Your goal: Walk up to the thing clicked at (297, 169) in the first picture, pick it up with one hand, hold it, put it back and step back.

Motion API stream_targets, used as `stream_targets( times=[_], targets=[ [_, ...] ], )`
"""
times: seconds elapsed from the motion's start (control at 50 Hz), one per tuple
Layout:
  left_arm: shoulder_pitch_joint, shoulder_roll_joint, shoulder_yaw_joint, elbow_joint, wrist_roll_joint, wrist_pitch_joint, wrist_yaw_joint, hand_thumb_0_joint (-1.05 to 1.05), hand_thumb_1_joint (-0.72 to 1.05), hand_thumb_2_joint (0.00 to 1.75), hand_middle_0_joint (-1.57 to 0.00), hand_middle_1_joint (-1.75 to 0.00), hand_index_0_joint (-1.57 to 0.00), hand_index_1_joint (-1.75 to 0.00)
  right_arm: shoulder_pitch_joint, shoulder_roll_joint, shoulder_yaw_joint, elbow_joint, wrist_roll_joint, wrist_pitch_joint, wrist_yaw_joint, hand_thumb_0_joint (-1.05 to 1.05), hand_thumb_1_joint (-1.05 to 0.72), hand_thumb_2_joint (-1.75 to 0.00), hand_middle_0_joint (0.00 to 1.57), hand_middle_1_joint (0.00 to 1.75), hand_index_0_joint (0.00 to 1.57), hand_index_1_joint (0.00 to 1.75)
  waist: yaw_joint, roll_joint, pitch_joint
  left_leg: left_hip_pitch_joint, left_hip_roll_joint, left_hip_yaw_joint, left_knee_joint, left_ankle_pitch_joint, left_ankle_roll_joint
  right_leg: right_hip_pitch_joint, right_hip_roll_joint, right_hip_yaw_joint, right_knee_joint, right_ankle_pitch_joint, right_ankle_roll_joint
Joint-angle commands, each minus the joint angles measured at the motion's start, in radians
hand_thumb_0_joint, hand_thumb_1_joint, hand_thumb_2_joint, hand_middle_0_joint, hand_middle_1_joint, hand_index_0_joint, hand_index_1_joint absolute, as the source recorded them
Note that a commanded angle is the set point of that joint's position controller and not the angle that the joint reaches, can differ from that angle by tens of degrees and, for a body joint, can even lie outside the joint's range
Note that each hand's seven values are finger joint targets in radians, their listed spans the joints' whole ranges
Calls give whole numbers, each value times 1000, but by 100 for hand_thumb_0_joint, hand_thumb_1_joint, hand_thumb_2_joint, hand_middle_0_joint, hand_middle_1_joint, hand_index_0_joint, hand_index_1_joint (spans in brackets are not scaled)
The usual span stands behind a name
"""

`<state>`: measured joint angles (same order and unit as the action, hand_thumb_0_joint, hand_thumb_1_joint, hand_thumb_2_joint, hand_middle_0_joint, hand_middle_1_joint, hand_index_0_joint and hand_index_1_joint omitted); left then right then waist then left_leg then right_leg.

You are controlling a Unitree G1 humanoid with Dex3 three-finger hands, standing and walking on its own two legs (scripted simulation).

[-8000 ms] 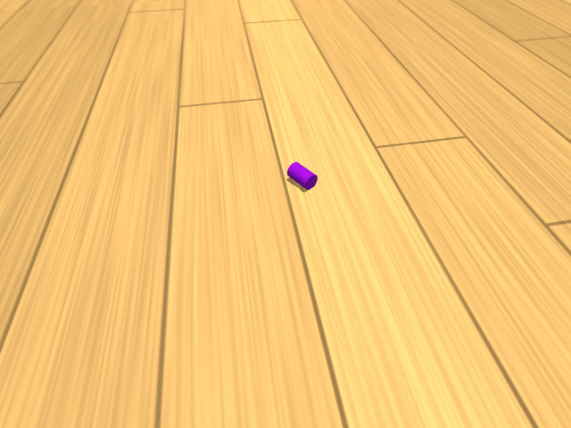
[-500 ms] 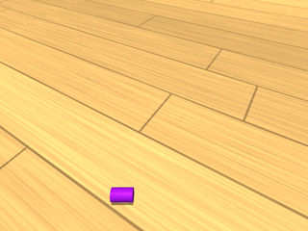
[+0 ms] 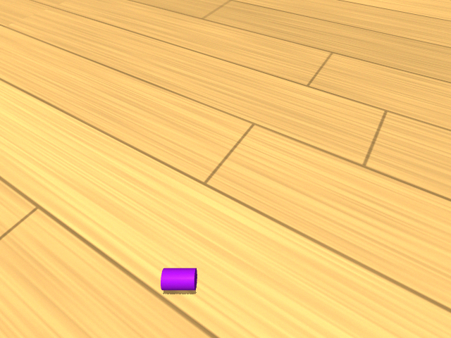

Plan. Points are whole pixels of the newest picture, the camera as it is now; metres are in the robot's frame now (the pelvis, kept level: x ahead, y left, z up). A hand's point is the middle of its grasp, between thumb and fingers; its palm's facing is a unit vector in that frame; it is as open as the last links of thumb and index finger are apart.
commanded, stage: walk up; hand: left
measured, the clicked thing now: (179, 279) +0.45 +0.24 -0.73
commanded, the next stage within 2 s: stand in 1.34 s
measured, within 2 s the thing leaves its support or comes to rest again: neither
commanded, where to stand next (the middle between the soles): +0.06 -0.01 m, yaw +0 degrees
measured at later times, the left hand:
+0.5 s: hand (112, 337) +0.16 +0.24 -0.14, palm faces -0.03 -0.94 -0.35, open 7.4 cm
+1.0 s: hand out of the picture +0.11 +0.24 -0.15, palm faces -0.05 -0.94 -0.34, open 7.4 cm
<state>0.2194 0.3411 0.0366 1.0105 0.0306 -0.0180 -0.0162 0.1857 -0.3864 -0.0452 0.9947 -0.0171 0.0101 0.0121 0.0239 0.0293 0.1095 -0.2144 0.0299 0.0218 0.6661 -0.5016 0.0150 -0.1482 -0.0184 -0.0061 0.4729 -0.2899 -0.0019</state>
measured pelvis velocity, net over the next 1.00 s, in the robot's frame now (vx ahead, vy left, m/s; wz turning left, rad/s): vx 0.02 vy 0.00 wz -0.04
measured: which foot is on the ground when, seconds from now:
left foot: up 0.00-0.02, down 0.04-1.00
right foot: down 0.00-1.00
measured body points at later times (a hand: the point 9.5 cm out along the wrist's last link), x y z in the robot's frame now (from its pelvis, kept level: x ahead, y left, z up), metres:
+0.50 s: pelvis +0.04 -0.01 +0.01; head +0.06 -0.02 +0.46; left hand +0.16 +0.29 -0.11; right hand +0.15 -0.31 -0.12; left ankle +0.01 +0.13 -0.74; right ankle +0.01 -0.13 -0.74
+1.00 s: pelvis +0.02 +0.00 +0.01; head +0.04 -0.01 +0.46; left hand +0.12 +0.29 -0.12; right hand +0.08 -0.31 -0.12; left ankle +0.01 +0.13 -0.74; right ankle +0.01 -0.13 -0.74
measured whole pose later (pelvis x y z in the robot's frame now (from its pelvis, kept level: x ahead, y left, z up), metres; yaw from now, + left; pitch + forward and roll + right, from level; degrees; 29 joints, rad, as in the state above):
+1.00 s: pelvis +0.02 +0.00 +0.01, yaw -2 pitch -3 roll +0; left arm 0.09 0.34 0.02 1.14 0.01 -0.01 -0.01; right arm 0.12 -0.35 -0.02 1.11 -0.01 0.00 0.01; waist -0.01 0.01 0.07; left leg -0.06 0.05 0.06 0.31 -0.20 -0.02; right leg -0.08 0.00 0.03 0.32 -0.19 0.01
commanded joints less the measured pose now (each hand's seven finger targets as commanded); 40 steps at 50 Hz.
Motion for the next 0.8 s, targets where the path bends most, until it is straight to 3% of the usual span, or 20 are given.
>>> stream_targets(
  times=[0.0, 0.02, 0.04, 0.06, 0.08, 0.1, 0.14, 0.16, 0.18, 0.2, 0.22, 0.24, 0.3, 0.34, 0.48, 0.58, 0.78],
  targets=[
    [-110, 234, 39, -115, -24, -3, 28, 0, 90, 90, -20, -30, -20, -30, 86, -151, -46, -55, -4, -52, -18, 0, -90, -90, 20, 30, 20, 30, -72, -139, -187, 144, 30, -29, -371, 433, 17, 56, -153, 88, 41, 576, -99],
    [-131, 189, 26, -129, -38, -1, 26, 0, 90, 90, -20, -30, -20, -30, 111, -210, -69, -38, -17, -55, -26, 0, -90, -90, 20, 30, 20, 30, -84, -12, -212, 286, 141, -163, -376, 694, 43, -87, -63, 33, 162, 400, -32],
    [-109, 144, 15, -124, -43, 12, 26, 0, 90, 90, -20, -30, -20, -30, 75, -244, -70, -57, -19, -60, -31, 0, -90, -90, 20, 30, 20, 30, -61, 89, -186, 317, 273, -329, -397, 743, 104, -218, 30, 46, 182, -67, -2],
    [-65, 201, 28, -86, -41, 26, 34, 0, 90, 90, -20, -30, -20, -30, 21, -262, -67, -67, 0, -63, -29, 0, -90, -90, 20, 30, 20, 30, -41, 86, -156, 160, 332, -320, -364, 638, 204, -116, 2, 82, 246, -301, -6],
    [-57, 204, 24, -73, -37, 22, 34, 0, 90, 90, -20, -30, -20, -30, -36, -252, -64, -73, -3, -60, -26, 0, -90, -90, 20, 30, 20, 30, -22, 107, -118, 144, 334, -302, -357, 640, 222, -123, -10, 63, 236, -325, -16],
    [-52, 192, 22, -60, -35, 16, 32, 0, 90, 90, -20, -30, -20, -30, -81, -224, -49, -83, -1, -58, -26, 0, -90, -90, 20, 30, 20, 30, 1, 113, -102, 157, 289, -236, -331, 713, 192, -116, -19, 67, 179, -255, -20],
    [-50, 196, 24, -28, -34, -1, 30, 0, 90, 90, -20, -30, -20, -30, -104, -206, -37, -78, 1, -53, -29, 0, -90, -90, 20, 30, 20, 30, 5, 143, -98, 169, 179, -105, -240, 864, 88, -65, -27, 57, -22, 35, -16],
    [-30, 206, 26, -10, -31, -7, 31, 0, 90, 90, -20, -30, -20, -30, -111, -208, -37, -72, 12, -47, -29, 0, -90, -90, 20, 30, 20, 30, 7, 121, -126, 163, 150, -65, -203, 857, 54, 4, -37, 54, -85, 267, -19],
    [-36, 227, 29, 6, -28, -11, 34, 0, 90, 90, -20, -30, -20, -30, -100, -196, -34, -68, 25, -39, -28, 0, -90, -90, 20, 30, 20, 30, -6, 83, -157, 123, 123, -54, -192, 788, 27, 88, -67, 81, -77, 443, -31],
    [-47, 245, 26, 2, -27, -17, 36, 0, 90, 90, -20, -30, -20, -30, -95, -169, -27, -72, 34, -32, -26, 0, -90, -90, 20, 30, 20, 30, -16, 48, -171, 88, 100, -44, -218, 637, 13, 113, -115, 120, -83, 509, -40],
    [-98, 262, 22, -13, -28, -15, 31, 0, 90, 90, -20, -30, -20, -30, -83, -159, -25, -63, 37, -26, -24, 0, -90, -90, 20, 30, 20, 30, -32, -12, -173, 128, 69, -30, -262, 503, 8, 67, -132, 141, -70, 481, -58],
    [-136, 250, 19, -14, -28, -12, 29, 0, 90, 90, -20, -30, -20, -30, -93, -166, -25, -46, 25, -25, -25, 0, -90, -90, 20, 30, 20, 30, -31, -31, -138, 144, 82, -38, -285, 491, 7, 38, -126, 135, -70, 462, -50],
    [-142, 227, 14, 9, -33, -9, 33, 0, 90, 90, -20, -30, -20, -30, -114, -180, -25, -21, 23, -30, -23, 0, -90, -90, 20, 30, 20, 30, -18, -52, -153, 178, 104, -43, -278, 665, 18, 66, -105, 99, -83, 532, -30],
    [-144, 224, 16, 17, -33, -11, 34, 0, 90, 90, -20, -30, -20, -30, -118, -175, -23, -12, 24, -32, -23, 0, -90, -90, 20, 30, 20, 30, -18, -61, -190, 215, 110, -35, -282, 717, 16, 92, -107, 94, -87, 584, -30],
    [-194, 215, 17, 32, -29, -11, 35, 0, 90, 90, -20, -30, -20, -30, -156, -166, -17, 13, 17, -27, -20, 0, -90, -90, 20, 30, 20, 30, -20, -51, -164, 200, 111, -34, -349, 608, 6, 93, -104, 91, -149, 480, -19],
    [-200, 221, 20, 38, -23, -16, 34, 0, 90, 90, -20, -30, -20, -30, -155, -171, -14, 23, 15, -30, -18, 0, -90, -90, 20, 30, 20, 30, -21, -48, -182, 212, 113, -30, -359, 585, 7, 104, -108, 98, -163, 482, -21],
    [-205, 219, 22, 51, -21, -16, 29, 0, 90, 90, -20, -30, -20, -30, -139, -169, -13, 39, 11, -32, -16, 0, -90, -90, 20, 30, 20, 30, -27, -36, -142, 188, 105, -35, -385, 456, 7, 60, -98, 114, -196, 351, -25]
  ],
)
